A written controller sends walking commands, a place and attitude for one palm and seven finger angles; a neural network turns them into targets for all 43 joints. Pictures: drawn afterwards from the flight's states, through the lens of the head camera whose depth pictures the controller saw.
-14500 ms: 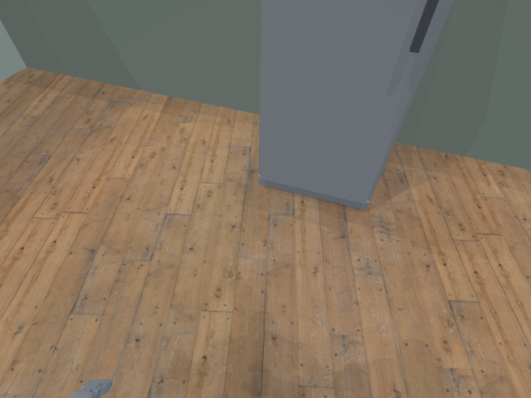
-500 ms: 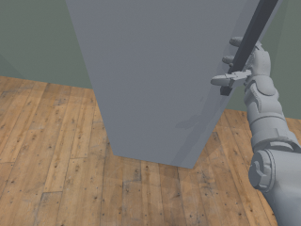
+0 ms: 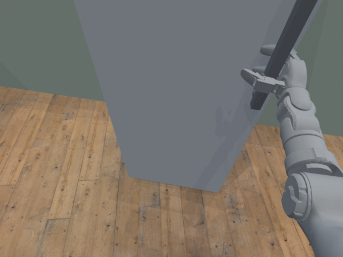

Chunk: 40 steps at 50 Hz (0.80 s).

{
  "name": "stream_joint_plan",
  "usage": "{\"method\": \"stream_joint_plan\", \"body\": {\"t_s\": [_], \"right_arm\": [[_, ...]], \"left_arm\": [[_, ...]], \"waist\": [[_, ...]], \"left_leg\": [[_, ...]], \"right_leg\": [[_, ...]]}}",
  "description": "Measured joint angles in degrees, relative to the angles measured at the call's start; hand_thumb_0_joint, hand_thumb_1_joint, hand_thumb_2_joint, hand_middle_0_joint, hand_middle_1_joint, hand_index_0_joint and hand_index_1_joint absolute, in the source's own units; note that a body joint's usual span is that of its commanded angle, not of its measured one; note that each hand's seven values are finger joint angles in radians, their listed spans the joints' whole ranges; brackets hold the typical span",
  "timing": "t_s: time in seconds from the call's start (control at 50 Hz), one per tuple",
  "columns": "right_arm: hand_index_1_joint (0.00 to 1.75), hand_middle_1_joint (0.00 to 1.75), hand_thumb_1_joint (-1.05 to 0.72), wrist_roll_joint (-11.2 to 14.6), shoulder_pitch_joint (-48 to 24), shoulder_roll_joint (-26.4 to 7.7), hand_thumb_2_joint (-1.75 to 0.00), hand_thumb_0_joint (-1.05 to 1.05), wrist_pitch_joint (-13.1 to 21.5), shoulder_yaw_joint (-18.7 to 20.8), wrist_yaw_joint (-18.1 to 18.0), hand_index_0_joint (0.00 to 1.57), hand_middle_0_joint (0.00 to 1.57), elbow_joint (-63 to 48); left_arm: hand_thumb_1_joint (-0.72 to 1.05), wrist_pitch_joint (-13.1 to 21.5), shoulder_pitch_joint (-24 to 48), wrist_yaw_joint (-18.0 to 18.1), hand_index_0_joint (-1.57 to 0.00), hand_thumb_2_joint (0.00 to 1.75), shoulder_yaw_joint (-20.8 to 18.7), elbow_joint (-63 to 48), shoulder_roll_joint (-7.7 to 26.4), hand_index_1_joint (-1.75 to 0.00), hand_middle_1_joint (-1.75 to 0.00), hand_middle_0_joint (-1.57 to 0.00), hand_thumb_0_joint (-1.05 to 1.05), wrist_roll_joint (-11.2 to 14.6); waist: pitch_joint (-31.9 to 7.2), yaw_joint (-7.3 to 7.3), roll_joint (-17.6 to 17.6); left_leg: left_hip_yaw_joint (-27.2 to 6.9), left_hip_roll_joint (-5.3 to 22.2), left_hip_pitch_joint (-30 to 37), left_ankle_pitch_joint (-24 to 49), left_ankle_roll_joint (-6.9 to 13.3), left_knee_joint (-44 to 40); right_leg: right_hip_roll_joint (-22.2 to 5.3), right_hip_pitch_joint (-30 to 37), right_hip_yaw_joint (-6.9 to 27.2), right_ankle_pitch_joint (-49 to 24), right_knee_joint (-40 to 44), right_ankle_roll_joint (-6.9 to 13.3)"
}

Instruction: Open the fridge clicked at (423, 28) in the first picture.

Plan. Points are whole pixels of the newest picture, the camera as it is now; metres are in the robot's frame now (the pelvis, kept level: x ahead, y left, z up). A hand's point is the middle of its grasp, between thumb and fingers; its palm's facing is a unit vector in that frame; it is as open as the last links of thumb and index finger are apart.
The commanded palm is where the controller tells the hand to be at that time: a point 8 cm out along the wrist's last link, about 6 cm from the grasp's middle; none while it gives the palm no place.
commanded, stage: grip the handle and tug to test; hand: right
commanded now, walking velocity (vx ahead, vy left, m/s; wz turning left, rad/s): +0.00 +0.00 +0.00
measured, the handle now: (284, 36) +0.53 -0.15 +0.26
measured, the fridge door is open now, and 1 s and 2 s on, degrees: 0 0 1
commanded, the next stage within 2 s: pull the door a little, standing still in 0.96 s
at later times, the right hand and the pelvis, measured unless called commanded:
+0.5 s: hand (262, 75) +0.49 -0.13 +0.19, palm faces +0.05 +1.00 +0.00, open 5.5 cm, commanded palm +0.46 -0.17 +0.19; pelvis +0.01 +0.01 +0.00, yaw +0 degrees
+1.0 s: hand (262, 76) +0.49 -0.13 +0.19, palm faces +0.04 +1.00 +0.02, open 5.7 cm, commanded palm +0.43 -0.18 +0.19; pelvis +0.04 +0.00 +0.01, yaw +3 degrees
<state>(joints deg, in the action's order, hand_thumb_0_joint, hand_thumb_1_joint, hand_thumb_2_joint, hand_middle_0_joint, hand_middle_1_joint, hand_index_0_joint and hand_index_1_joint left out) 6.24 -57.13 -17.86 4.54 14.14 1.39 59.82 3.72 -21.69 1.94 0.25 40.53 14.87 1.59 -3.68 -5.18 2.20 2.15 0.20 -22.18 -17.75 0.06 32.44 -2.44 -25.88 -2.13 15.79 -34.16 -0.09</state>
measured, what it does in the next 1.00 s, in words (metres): stands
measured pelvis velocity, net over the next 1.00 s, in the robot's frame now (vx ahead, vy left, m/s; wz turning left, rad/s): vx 0.04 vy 0.00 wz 0.05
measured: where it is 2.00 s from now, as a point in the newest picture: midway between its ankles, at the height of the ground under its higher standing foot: outside the picture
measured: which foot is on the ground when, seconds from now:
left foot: down 0.00-1.00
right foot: down 0.00-1.00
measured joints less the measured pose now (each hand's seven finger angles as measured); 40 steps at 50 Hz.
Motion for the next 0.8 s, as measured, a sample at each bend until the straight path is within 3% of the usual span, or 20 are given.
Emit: {"method": "stream_joint_plan", "body": {"t_s": [0.24, 0.62, 0.8], "right_arm": [[1.38, 1.37, -0.71, 0.16, 1.06, -0.21, -0.81, 0.01, -0.24, 0.78, 1.01, 0.42, 0.42, -1.08], [1.4, 1.39, -0.71, 0.6, 4.58, 0.47, -0.81, 0.01, -2.33, 0.81, 1.17, 0.42, 0.41, -5.9], [1.4, 1.4, -0.72, 1.65, 11.07, 0.88, -0.78, 0.02, -5.52, 1.88, 1.01, 0.41, 0.4, -14.78]], "left_arm": [[0.91, -0.51, 0.34, 0.1, -0.2, 0.9, -0.04, -0.37, 0.05, -0.3, -0.3, -0.2, 0.01, 0.0], [0.91, -1.96, 1.46, 0.43, -0.2, 0.9, -0.13, -1.23, 0.07, -0.3, -0.3, -0.2, 0.01, 0.32], [0.91, -2.96, 2.15, 0.14, -0.2, 0.9, -0.41, -3.01, -0.05, -0.3, -0.3, -0.2, 0.01, 0.61]], "waist": [[-0.11, 0.12, 0.06], [-0.32, 0.57, 0.12], [-0.72, 0.61, 0.4]], "left_leg": [[0.03, -0.2, 0.48, -0.22, 0.24, -0.28], [-0.16, -0.39, 2.52, -0.4, 0.44, -1.56], [-1.64, -0.63, 4.46, -0.24, 0.34, -3.13]], "right_leg": [[-0.17, 0.56, 0.05, 0.16, 0.38, -0.23], [-0.31, 2.73, -0.12, 0.38, 1.73, -0.46], [-0.56, 5.45, -1.63, 0.6, 3.63, -0.43]]}}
